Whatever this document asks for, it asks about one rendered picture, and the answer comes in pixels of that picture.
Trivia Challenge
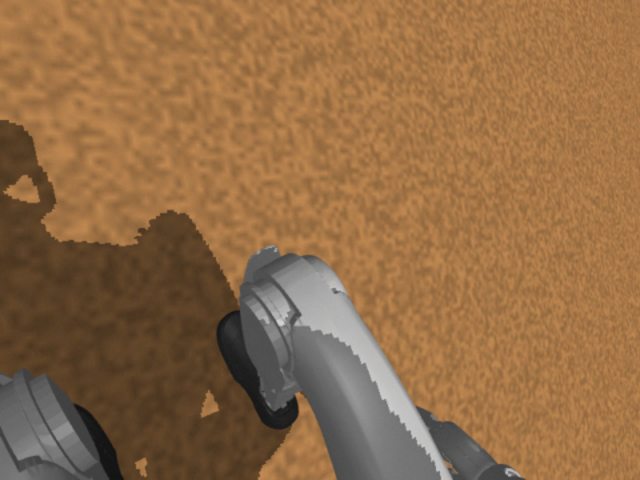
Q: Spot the right robot arm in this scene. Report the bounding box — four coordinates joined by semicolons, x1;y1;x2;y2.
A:
478;464;526;480

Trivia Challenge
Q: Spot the right robot hand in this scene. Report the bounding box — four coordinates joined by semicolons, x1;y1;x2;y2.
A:
415;406;498;480

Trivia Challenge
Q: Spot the right robot foot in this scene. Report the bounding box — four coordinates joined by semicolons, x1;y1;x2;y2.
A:
217;310;299;429

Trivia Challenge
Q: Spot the left robot foot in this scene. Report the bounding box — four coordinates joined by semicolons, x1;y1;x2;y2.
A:
73;404;124;480

